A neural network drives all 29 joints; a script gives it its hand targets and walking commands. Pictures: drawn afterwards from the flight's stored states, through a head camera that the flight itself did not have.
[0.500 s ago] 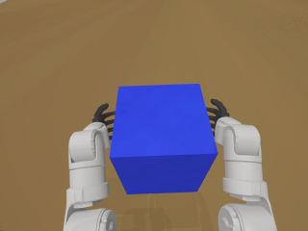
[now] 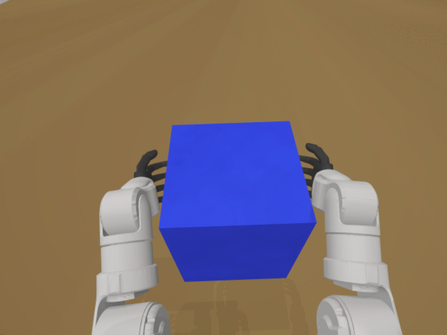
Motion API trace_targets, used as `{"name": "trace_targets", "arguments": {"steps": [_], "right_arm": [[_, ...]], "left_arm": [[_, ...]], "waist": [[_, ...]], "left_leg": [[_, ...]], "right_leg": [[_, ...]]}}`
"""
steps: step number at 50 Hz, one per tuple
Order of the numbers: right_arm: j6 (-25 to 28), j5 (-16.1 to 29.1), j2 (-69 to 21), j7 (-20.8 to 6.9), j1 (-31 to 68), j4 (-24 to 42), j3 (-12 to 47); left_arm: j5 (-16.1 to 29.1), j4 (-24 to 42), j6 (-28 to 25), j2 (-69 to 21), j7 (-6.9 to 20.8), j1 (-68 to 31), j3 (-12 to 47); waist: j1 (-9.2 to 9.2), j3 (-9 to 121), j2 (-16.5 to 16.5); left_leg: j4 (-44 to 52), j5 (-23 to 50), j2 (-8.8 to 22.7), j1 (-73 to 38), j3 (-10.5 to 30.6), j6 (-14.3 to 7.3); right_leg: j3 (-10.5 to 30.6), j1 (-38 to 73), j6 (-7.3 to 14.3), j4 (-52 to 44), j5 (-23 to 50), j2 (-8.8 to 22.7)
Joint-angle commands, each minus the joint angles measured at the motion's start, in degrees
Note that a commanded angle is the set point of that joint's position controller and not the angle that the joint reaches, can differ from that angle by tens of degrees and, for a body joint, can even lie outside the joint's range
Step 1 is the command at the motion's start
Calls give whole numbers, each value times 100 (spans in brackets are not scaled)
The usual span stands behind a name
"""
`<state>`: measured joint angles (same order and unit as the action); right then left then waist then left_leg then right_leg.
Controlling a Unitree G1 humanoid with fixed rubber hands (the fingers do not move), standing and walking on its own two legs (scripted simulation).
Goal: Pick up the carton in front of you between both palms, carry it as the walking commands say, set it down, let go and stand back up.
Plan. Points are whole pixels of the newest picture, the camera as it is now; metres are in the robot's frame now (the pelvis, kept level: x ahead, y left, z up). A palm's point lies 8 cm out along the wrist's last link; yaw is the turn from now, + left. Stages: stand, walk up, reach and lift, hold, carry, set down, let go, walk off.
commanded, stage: carry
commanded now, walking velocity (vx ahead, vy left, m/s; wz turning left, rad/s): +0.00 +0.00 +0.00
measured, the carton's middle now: (233, 207) +0.33 +0.00 +0.05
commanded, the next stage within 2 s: none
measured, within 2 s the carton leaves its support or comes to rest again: neither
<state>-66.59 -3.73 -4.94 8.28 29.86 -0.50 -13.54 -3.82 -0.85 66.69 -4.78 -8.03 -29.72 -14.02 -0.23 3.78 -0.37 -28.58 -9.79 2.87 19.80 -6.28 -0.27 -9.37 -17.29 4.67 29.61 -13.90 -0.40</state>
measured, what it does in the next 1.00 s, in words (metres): stands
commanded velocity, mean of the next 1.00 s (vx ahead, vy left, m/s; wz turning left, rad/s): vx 0.10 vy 0.00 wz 0.00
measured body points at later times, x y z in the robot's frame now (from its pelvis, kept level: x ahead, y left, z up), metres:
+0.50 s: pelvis +0.00 +0.00 +0.00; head -0.01 +0.00 +0.45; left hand +0.34 +0.15 +0.12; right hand +0.34 -0.15 +0.11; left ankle +0.06 +0.12 -0.73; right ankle +0.02 -0.07 -0.73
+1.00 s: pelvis +0.01 +0.01 +0.00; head +0.00 +0.01 +0.45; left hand +0.35 +0.16 +0.13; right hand +0.36 -0.14 +0.13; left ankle +0.03 +0.11 -0.71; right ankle +0.02 -0.07 -0.73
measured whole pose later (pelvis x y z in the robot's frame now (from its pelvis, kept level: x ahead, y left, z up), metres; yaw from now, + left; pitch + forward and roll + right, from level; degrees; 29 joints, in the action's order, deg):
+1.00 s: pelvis +0.01 +0.01 +0.00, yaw +0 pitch +2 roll +0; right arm -68.1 -1.8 -3.5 8.5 30.3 2.9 -13.9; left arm -3.0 2.0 68.0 -5.0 -8.8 -30.8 -12.8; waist -1.3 5.0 0.3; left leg -44.2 -20.8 2.8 24.7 -5.6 -3.1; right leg -9.8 -17.4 5.3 29.5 -15.1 -0.1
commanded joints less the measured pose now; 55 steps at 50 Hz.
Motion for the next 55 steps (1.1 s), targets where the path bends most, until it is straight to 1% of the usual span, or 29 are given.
{"name": "trace_targets", "arguments": {"steps": [1, 41, 42, 43, 44, 45, 46, 47, 48, 49, 50, 51, 52, 53, 54, 55], "right_arm": [[62, 1604, -5036, -597, 3647, 381, 3613], [64, 1605, -5038, -600, 3644, 387, 3619], [69, 1623, -5043, -601, 3678, 424, 3633], [73, 1654, -5046, -604, 3766, 493, 3657], [71, 1696, -5045, -600, 3895, 579, 3686], [58, 1738, -5030, -593, 4007, 647, 3715], [47, 1774, -4996, -577, 4121, 703, 3739], [27, 1824, -4954, -558, 4197, 759, 3747], [4, 1868, -4880, -532, 4280, 823, 3733], [-25, 1912, -4797, -501, 4361, 880, 3705], [-63, 1938, -4708, -467, 4384, 915, 3661], [-113, 1929, -4591, -429, 4326, 916, 3588], [-164, 1898, -4466, -393, 4249, 891, 3503], [-217, 1855, -4348, -360, 4144, 846, 3408], [-271, 1794, -4246, -332, 4065, 797, 3324], [-325, 1720, -4157, -308, 4013, 741, 3244]], "left_arm": [[1648, 491, -80, -5012, 645, -3789, 3596], [1658, 500, -83, -5019, 648, -3790, 3609], [1673, 532, -85, -5021, 649, -3825, 3625], [1697, 581, -86, -5029, 648, -3896, 3649], [1729, 642, -83, -5013, 642, -3964, 3670], [1764, 717, -76, -4989, 628, -4044, 3687], [1797, 814, -64, -4942, 610, -4169, 3690], [1825, 903, -49, -4856, 588, -4280, 3684], [1866, 998, -23, -4779, 559, -4359, 3696], [1923, 1109, 6, -4718, 524, -4468, 3723], [1985, 1198, 41, -4655, 486, -4562, 3748], [1990, 1239, 85, -4554, 439, -4547, 3741], [2025, 1249, 131, -4482, 405, -4551, 3723], [2051, 1241, 178, -4423, 378, -4525, 3712], [2067, 1212, 227, -4370, 358, -4497, 3689], [2078, 1168, 280, -4333, 347, -4475, 3655]], "waist": [[-8, 2026, 50], [-12, 2035, 50], [-19, 2066, 69], [-35, 2011, 132], [-77, 1921, 297], [-138, 1786, 523], [-199, 1623, 701], [-258, 1512, 762], [-301, 1496, 733], [-358, 1534, 594], [-392, 1620, 494], [-409, 1744, 435], [-410, 1869, 451], [-416, 1941, 459], [-395, 2002, 569], [-336, 2076, 675]], "left_leg": [[256, 367, 607, -792, 641, -232], [251, 398, 613, -785, 625, -223], [273, 133, 569, -797, 600, -236], [239, -193, 485, -736, 531, -247], [22, -699, 300, -560, 337, -263], [-380, -1177, 63, -225, 81, -261], [-966, -1419, -80, 303, -86, -255], [-1554, -1297, -27, 801, -58, -258], [-1926, -1301, 52, 1273, 105, -313], [-2165, -1340, 67, 1687, 186, -373], [-2318, -1350, 77, 1959, 236, -407], [-2386, -1360, 68, 2059, 240, -433], [-2364, -1368, 49, 2062, 227, -448], [-2109, -1457, -1, 1933, 182, -441], [-1735, -1406, -58, 1616, 152, -471], [-1379, -1287, -125, 1214, 116, -518]], "right_leg": [[941, 628, -43, -576, 923, 1003], [904, 648, -53, -565, 946, 1014], [922, 621, -26, -660, 521, 993], [1009, 533, 11, -841, -171, 1008], [1178, 531, 92, -1086, -1034, 1067], [1503, 577, 266, -1389, -1934, 1217], [1943, 736, 503, -1647, -2566, 1467], [2345, 907, 764, -1740, -2615, 1794], [2582, 1137, 978, -1763, -2320, 1984], [2683, 1470, 1116, -1750, -1952, 2037], [2663, 1792, 1185, -1656, -1543, 2046], [2563, 2024, 1201, -1522, -1103, 2019], [2409, 2183, 1182, -1375, -641, 1971], [2179, 2201, 1121, -1246, -298, 1893], [1949, 2060, 1051, -1159, 38, 1808], [1767, 1879, 997, -1061, 276, 1748]]}}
